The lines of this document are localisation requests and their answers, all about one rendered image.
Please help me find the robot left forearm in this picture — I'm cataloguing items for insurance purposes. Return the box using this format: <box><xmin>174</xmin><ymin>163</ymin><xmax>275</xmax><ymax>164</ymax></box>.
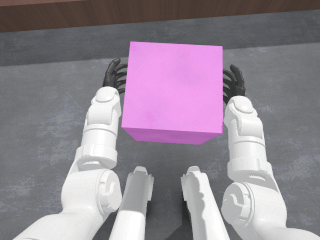
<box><xmin>61</xmin><ymin>86</ymin><xmax>122</xmax><ymax>206</ymax></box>

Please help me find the left robot upper arm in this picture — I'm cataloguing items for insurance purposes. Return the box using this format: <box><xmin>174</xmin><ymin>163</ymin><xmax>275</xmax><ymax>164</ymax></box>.
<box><xmin>13</xmin><ymin>168</ymin><xmax>122</xmax><ymax>240</ymax></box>

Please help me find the robot left hand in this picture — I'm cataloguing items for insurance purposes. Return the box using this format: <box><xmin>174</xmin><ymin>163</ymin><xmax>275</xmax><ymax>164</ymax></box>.
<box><xmin>102</xmin><ymin>57</ymin><xmax>128</xmax><ymax>95</ymax></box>

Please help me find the robot right forearm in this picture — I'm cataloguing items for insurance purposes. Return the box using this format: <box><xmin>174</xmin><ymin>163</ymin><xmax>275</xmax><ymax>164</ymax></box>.
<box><xmin>223</xmin><ymin>96</ymin><xmax>287</xmax><ymax>216</ymax></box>

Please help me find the robot right shin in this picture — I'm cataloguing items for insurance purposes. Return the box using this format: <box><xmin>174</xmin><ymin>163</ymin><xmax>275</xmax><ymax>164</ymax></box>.
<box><xmin>186</xmin><ymin>166</ymin><xmax>209</xmax><ymax>212</ymax></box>

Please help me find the carton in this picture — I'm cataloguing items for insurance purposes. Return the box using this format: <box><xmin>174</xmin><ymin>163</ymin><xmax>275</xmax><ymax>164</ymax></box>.
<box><xmin>121</xmin><ymin>41</ymin><xmax>223</xmax><ymax>145</ymax></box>

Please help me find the robot right thigh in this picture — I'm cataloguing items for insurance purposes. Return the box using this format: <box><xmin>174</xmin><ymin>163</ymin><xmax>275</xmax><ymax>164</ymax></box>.
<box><xmin>180</xmin><ymin>170</ymin><xmax>230</xmax><ymax>240</ymax></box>

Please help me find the right robot upper arm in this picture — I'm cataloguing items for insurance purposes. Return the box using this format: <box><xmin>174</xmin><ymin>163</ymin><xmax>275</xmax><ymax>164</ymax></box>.
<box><xmin>221</xmin><ymin>181</ymin><xmax>320</xmax><ymax>240</ymax></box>

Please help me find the robot right hand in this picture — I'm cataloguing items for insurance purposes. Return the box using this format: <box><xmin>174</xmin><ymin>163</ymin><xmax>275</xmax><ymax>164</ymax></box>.
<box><xmin>222</xmin><ymin>64</ymin><xmax>246</xmax><ymax>105</ymax></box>

